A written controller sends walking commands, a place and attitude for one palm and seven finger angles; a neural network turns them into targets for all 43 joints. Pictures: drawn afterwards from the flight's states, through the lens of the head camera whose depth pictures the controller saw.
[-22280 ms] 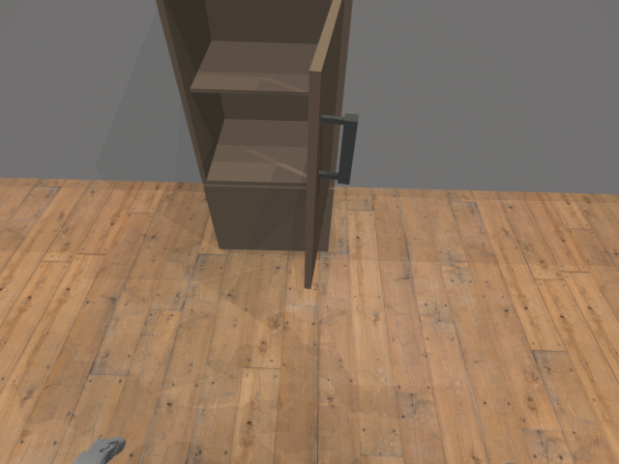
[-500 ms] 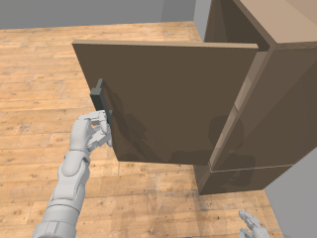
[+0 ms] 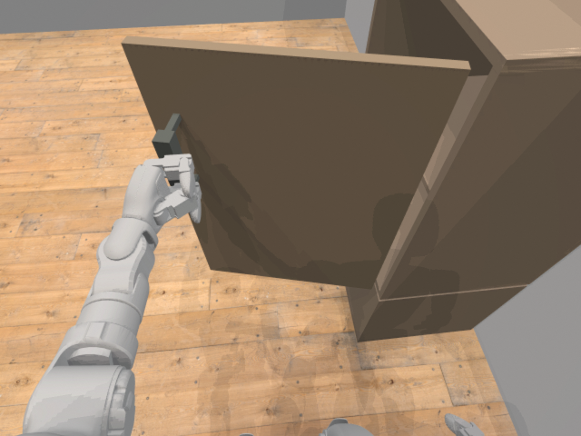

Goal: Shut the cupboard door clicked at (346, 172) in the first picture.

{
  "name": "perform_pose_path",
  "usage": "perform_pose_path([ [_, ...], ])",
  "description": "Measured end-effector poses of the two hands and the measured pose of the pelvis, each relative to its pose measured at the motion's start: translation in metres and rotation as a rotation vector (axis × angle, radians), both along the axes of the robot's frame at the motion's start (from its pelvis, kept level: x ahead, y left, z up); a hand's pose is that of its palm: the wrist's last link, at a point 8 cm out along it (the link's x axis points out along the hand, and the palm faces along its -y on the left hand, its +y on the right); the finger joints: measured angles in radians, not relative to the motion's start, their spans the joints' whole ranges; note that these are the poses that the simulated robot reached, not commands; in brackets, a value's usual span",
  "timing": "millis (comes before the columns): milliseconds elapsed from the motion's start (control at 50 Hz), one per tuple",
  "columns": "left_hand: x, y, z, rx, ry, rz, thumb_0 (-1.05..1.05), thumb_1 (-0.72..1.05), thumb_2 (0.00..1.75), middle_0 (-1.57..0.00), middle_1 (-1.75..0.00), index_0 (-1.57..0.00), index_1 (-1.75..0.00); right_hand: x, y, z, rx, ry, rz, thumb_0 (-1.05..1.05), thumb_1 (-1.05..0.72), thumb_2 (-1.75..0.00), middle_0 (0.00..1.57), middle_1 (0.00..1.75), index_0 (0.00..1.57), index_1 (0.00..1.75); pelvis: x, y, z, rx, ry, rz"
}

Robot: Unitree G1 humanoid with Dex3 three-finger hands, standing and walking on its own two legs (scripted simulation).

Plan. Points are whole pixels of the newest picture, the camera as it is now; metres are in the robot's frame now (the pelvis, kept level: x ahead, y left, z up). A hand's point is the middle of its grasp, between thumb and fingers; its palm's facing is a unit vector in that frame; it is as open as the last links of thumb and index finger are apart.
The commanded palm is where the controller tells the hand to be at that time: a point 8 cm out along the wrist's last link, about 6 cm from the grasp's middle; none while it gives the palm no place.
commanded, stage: push the door shut along its arc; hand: left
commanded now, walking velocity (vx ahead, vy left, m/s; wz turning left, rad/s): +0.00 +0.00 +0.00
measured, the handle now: (181, 162) +0.50 +0.17 +0.08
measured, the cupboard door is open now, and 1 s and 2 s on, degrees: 76 63 54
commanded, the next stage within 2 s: pull the fist back off the door in 1.36 s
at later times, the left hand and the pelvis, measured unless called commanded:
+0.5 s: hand (214, 170) +0.47 +0.12 +0.08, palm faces -0.29 -0.96 -0.02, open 3.1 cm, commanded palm +0.47 +0.16 +0.08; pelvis +0.00 +0.02 -0.01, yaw -1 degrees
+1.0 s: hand (250, 145) +0.53 +0.06 +0.08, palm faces -0.40 -0.92 -0.01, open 2.9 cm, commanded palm +0.53 +0.11 +0.08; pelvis +0.01 +0.01 -0.02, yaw -2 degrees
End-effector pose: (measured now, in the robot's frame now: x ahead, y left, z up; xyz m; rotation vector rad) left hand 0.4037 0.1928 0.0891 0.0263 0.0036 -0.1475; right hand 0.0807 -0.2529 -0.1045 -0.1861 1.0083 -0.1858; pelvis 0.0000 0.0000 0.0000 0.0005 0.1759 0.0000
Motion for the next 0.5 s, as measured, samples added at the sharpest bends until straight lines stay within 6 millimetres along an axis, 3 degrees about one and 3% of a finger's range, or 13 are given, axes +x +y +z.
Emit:
perform_pose_path([
  [240,0.032,-0.008,-0.004,-0.009,0.029,-0.077,0.02,0.9,0.9,-1.3,-1.5,-1.31,-1.5,-0.04,-0.002,-0.007,-0.029,0.098,-0.049,0.01,-0.91,-0.9,0.2,0.3,0.2,0.3,-0.006,0.008,-0.006,-0.006,0.043,-0.003],
  [500,0.066,-0.02,-0.004,0.007,0.036,-0.149,0.02,0.9,0.9,-1.3,-1.5,-1.29,-1.5,-0.067,0.008,-0.012,-0.037,0.179,-0.078,0.01,-0.91,-0.9,0.2,0.3,0.2,0.3,-0.004,0.018,-0.012,-0.016,0.089,-0.005],
])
